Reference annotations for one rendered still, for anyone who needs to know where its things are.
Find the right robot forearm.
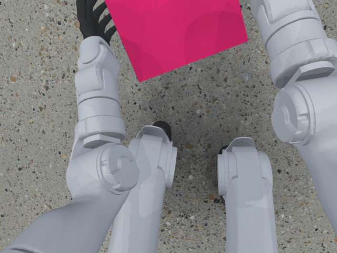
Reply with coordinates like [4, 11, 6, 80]
[251, 0, 337, 89]

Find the left robot hand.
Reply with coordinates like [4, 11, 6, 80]
[76, 0, 117, 46]

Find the left robot upper arm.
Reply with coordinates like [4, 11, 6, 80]
[0, 143, 140, 253]

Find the left robot thigh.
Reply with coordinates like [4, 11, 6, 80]
[107, 134, 177, 253]

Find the left robot forearm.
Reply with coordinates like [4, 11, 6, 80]
[69, 36, 126, 163]

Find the carton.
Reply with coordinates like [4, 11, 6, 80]
[105, 0, 248, 82]

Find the robot right shin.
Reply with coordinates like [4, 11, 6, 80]
[223, 137, 273, 198]

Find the right robot upper arm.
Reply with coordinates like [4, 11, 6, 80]
[271, 75, 337, 235]

